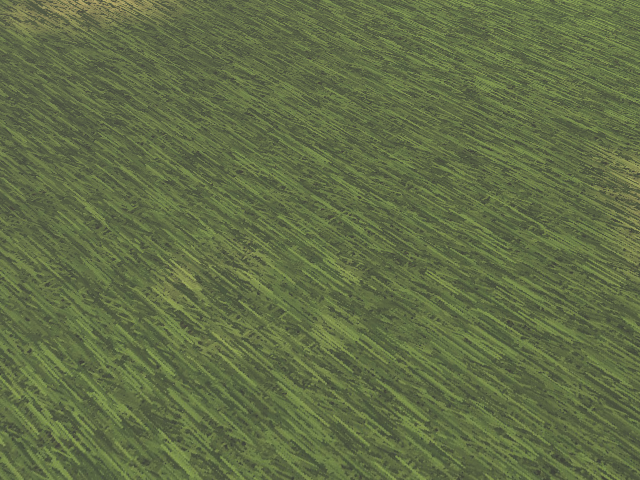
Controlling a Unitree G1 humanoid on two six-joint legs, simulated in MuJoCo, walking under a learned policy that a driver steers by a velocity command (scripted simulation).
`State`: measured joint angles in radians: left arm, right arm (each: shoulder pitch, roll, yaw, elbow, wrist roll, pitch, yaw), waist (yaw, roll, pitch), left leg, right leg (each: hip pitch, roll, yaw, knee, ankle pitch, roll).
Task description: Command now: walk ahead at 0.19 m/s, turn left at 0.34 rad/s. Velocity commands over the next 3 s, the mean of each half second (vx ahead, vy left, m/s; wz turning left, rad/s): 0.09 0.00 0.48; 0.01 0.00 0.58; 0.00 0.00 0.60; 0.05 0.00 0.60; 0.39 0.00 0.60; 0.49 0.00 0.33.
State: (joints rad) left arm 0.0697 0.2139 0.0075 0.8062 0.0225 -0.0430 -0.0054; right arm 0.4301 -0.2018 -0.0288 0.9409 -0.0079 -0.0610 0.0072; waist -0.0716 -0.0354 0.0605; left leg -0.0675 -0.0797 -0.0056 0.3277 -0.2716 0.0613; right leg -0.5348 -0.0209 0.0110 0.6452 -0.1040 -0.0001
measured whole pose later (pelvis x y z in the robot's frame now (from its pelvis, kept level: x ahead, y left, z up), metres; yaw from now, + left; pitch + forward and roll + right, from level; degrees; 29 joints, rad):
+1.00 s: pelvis +0.03 -0.01 -0.01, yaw +36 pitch +1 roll +0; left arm 0.16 0.27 0.04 0.69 0.01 0.03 0.03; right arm 0.25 -0.31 -0.08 0.69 -0.01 0.05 0.01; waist -0.03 0.03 0.04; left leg -0.31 -0.15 -0.22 0.51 -0.21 0.04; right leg -0.26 0.05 0.05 0.51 -0.33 -0.01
